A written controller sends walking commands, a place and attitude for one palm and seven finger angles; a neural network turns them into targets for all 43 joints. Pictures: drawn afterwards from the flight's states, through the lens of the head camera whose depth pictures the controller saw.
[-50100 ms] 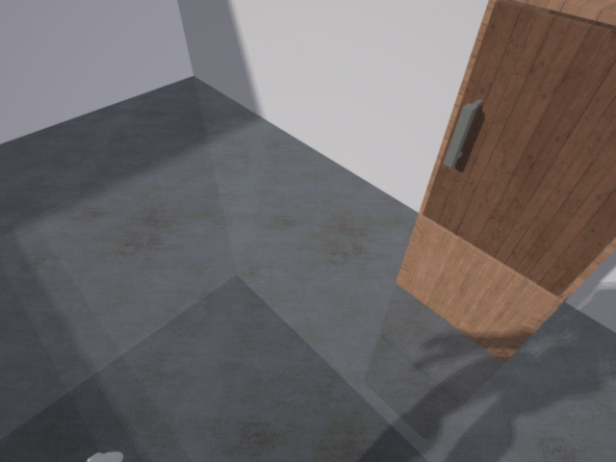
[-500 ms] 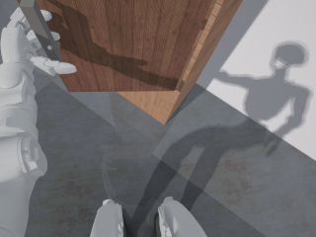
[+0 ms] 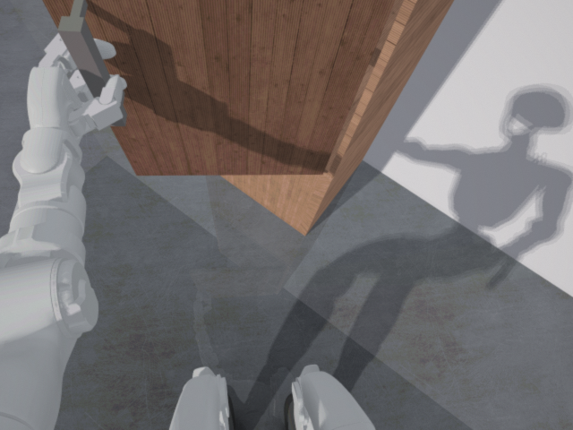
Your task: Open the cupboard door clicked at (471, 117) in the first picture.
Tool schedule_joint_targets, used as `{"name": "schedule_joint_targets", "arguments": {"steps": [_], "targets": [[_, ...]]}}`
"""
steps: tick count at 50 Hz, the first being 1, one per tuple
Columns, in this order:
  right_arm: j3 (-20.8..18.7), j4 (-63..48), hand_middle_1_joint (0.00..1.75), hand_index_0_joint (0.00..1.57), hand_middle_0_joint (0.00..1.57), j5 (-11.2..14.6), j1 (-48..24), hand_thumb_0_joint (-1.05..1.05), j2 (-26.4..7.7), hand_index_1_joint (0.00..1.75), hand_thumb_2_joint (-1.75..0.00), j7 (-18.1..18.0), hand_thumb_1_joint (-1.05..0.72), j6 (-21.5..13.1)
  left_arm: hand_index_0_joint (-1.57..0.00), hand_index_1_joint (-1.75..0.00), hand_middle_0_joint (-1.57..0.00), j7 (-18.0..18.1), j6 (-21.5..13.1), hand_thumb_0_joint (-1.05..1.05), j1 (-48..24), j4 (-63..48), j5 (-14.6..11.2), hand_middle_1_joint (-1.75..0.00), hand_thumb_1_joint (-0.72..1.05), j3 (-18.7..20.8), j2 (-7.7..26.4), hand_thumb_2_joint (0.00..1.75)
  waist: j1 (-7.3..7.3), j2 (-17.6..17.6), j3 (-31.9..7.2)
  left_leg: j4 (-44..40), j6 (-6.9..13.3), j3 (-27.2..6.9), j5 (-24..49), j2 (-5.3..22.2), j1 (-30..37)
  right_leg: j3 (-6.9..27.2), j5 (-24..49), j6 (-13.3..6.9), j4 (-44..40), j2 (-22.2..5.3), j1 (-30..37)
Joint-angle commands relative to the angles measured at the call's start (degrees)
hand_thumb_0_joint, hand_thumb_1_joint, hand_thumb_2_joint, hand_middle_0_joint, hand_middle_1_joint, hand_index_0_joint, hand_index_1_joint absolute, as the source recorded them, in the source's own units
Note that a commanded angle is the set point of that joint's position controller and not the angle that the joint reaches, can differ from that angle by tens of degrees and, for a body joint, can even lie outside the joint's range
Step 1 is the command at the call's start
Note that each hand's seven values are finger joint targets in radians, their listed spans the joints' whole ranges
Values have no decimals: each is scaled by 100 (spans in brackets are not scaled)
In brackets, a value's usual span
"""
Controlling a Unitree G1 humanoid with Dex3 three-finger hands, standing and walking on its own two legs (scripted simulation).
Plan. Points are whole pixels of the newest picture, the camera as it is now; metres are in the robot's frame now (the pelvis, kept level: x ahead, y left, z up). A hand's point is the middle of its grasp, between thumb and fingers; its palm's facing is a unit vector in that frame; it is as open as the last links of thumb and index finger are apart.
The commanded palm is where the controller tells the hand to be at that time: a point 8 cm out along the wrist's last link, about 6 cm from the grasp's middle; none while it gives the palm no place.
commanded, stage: close the thumb around the handle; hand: left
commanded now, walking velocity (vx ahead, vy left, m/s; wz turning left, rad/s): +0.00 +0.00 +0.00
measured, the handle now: (100, 68) +0.59 +0.20 +0.07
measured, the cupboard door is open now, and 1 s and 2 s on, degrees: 40 71 84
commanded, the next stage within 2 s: pull the door open along its arc in 0.04 s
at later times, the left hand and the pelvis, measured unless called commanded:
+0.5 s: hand (114, 127) +0.50 +0.17 +0.07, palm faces +0.00 -1.00 -0.02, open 6.1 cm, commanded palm +0.44 +0.22 +0.07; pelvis +0.01 -0.01 +0.01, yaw +0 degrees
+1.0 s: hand (184, 230) +0.35 +0.09 +0.07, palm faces +0.42 -0.91 +0.01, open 6.2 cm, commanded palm +0.29 +0.11 +0.07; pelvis +0.01 -0.02 +0.02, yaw +3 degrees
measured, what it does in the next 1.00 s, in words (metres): stands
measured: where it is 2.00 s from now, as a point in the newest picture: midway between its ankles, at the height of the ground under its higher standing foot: outside the picture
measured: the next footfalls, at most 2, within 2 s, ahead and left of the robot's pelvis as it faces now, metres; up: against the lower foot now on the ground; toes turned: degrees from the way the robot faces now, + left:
none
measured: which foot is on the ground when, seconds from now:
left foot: down 0.00-1.00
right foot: down 0.00-1.00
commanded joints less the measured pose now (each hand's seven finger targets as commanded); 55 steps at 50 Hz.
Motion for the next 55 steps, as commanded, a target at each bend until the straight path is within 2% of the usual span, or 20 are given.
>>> {"name": "schedule_joint_targets", "arguments": {"steps": [1, 6, 8, 10, 15, 25, 28, 29, 30, 31, 32, 35, 37, 38, 39, 40, 45, 46, 48, 55], "targets": [[-422, -127, 30, 20, 20, 25, 1164, 0, -1130, 30, -90, -75, -90, -19, -40, -135, -40, -49, -454, 0, -2569, -1206, -70, -135, 90, 146, 1268, 90, -60, 924, -3050, -460, -32, -504, 2810, -78, 3212, 196, 2282, -28, -636, 106, 502], [-429, -95, 30, 20, 20, 17, 1178, 0, -1108, 30, -90, -76, -90, -25, -40, -135, -40, -30, -476, 0, -2703, -1209, -72, -135, 90, 3, 1080, 90, -124, 867, -3014, -459, -24, -512, 2769, -85, 3223, 193, 2261, -23, -655, 105, 476], [-408, -83, 30, 20, 20, 23, 1200, 0, -1149, 30, -90, -102, -90, -9, -40, -135, -40, -23, -434, 0, -2701, -1069, -58, -135, 90, 236, 1441, 90, -120, 728, -2892, -442, 0, -469, 2669, -84, 2962, 233, 2295, -10, -661, 101, 600], [-411, -148, 30, 20, 20, 25, 1173, 0, -1129, 30, -90, -91, -90, -22, -40, -135, -40, -79, -467, 0, -2518, -1215, -70, -135, 90, 221, 1378, 90, -30, 891, -3004, -470, 2, -449, 2702, -106, 3057, 236, 2295, -31, -650, 104, 650], [-438, -303, 30, 20, 20, 67, 1106, 0, -1086, 30, -90, -70, -90, 14, -40, -135, -40, -195, -461, 0, -1655, -1478, -216, -135, 90, 278, 1257, 90, 205, 663, -3248, -546, 4, -353, 2904, -137, 3029, 257, 2714, -24, -641, 108, 1197], [-551, -747, 30, 20, 20, 246, 653, 0, -949, 30, -90, 5, -90, 29, -40, -135, -40, -225, -390, 0, 767, -2992, -626, -135, 90, -78, 368, 90, 620, 179, -2915, -936, 41, -60, 2919, -254, 2889, 311, 3443, 8, -881, 49, 2188], [-569, -810, 30, 20, 20, 291, 450, 0, -903, 30, -90, 32, -90, 1, -40, -135, -40, -150, -323, 0, 1419, -3262, -728, -135, 90, -369, -96, 90, 633, -10, -2452, -1033, 27, -6, 2793, -255, 2854, 290, 3408, 39, -969, 22, 2135], [-584, -827, 30, 20, 20, 229, 274, 0, -725, 30, -90, 11, -90, -80, -40, -135, -40, 766, -306, 0, 1419, -3578, -1139, -135, 90, 510, -287, 90, 1113, -40, -2458, -1083, -51, 35, 2807, -252, 2722, 210, 3253, 50, -967, 22, 2194], [-568, -812, 30, 20, 20, 186, 238, 0, -714, 30, -90, 44, -90, -164, -40, -135, -40, 1220, -290, 0, 1754, -3584, -937, -135, 90, 56, -690, 90, 959, 37, -2239, -1089, -81, 0, 2765, -249, 2741, 165, 3119, 58, -931, 45, 1972], [-590, -767, 30, 20, 20, 146, 223, 0, -707, 30, -90, 99, -90, -195, -40, -135, -40, 1528, -286, 0, 1928, -3725, -778, -135, 90, -106, -911, 90, 923, 34, -2267, -1076, -115, -4, 2852, -225, 2842, 132, 3087, 60, -869, 19, 1872], [-601, -790, 30, 20, 20, 83, 195, 0, -681, 30, -90, 145, -90, -203, -40, -135, -40, 1891, -294, 0, 2152, -3935, -665, -135, 90, -139, -1059, 90, 1004, -24, -2372, -1067, -128, 8, 2952, -230, 2868, 131, 3149, 55, -832, 7, 1954], [-639, -839, 30, 20, 20, -56, 80, 0, -603, 30, -90, 247, -90, -207, -40, -135, -40, 2818, -328, 0, 2468, -4664, -147, -135, 90, -665, -1634, 90, 1011, 7, -2552, -1014, -167, -23, 3330, -209, 3139, 122, 3283, 20, -731, -10, 1999], [-653, -868, 30, 20, 20, -99, -77, 0, -529, 30, -90, 294, -90, -183, -40, -135, -40, 3245, -278, 0, 2869, -4894, 143, -135, 90, -1157, -2176, 90, 1009, -71, -2498, -1051, -189, -21, 3374, -185, 3250, 113, 3312, 18, -758, -36, 2032], [-659, -865, 30, 20, 20, -124, -123, 0, -531, 30, -90, 298, -90, -180, -40, -135, -40, 3341, -276, 0, 2815, -5034, 285, -135, 90, -1433, -2321, 90, 920, -190, -2469, -1043, -169, -32, 3244, -195, 3259, 128, 3331, 21, -783, -40, 2047], [-671, -899, 30, 20, 20, -128, -219, 0, -493, 30, -90, 294, -90, -185, -40, -135, -40, 3508, -274, 0, 2906, -5213, 341, -135, 90, -1517, -2479, 90, 972, -272, -2452, -1071, -161, -25, 3095, -213, 3219, 129, 3278, 13, -809, -50, 2137], [-667, -918, 30, 20, 20, -150, -285, 0, -490, 30, -90, 273, -90, -190, -40, -135, -40, 3648, -262, 0, 2944, -5312, 454, -135, 90, -1721, -2623, 90, 916, -351, -2331, -1083, -154, -63, 2984, -210, 3186, 126, 3193, 2, -831, -48, 2123], [-660, -933, 30, 20, 20, -196, -684, 0, -373, 30, -90, 198, -90, -257, -40, -135, -40, 4078, -282, 0, 3152, -5745, 813, -135, 90, -2539, -3301, 90, 829, -435, -2055, -1155, -124, -74, 2320, -245, 3172, 156, 2764, -16, -979, -116, 2086], [-654, -939, 30, 20, 20, -198, -787, 0, -326, 30, -90, 192, -90, -275, -40, -135, -40, 4110, -306, 0, 3284, -5878, 871, -135, 90, -2697, -3414, 90, 896, -251, -2075, -1173, -132, -62, 2251, -260, 3224, 179, 2706, -31, -991, -143, 2089], [-637, -978, 30, 20, 20, -203, -917, 0, -274, 30, -90, 181, -90, -318, -40, -135, -40, 4151, -303, 0, 3632, -5976, 946, -135, 90, -3002, -3664, 90, 901, -396, -1955, -1212, -127, -74, 2126, -266, 3214, 160, 2611, -43, -1035, -166, 2127], [-524, -1215, 30, 20, 20, -191, -1285, 0, -128, 30, -90, 115, -90, -562, -40, -135, -40, 4162, -176, 0, 4870, -6571, 1018, -135, 90, -3646, -4082, 90, 984, -640, -1636, -1255, -95, -72, 1701, -324, 2988, 258, 2420, -47, -1220, -276, 2334]]}}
